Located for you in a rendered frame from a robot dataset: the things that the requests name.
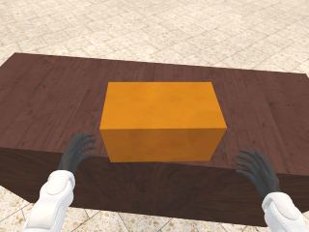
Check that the robot right forearm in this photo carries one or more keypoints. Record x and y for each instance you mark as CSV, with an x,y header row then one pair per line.
x,y
281,215

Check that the carton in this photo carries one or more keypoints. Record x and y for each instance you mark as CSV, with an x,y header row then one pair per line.
x,y
161,121

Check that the pedestal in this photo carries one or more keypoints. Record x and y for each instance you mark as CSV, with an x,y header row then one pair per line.
x,y
45,100

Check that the left robot hand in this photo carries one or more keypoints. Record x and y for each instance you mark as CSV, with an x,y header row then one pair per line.
x,y
72,156

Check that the right robot hand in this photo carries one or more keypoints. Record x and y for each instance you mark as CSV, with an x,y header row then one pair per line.
x,y
262,174

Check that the robot left forearm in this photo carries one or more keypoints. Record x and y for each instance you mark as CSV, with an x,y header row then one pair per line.
x,y
49,212

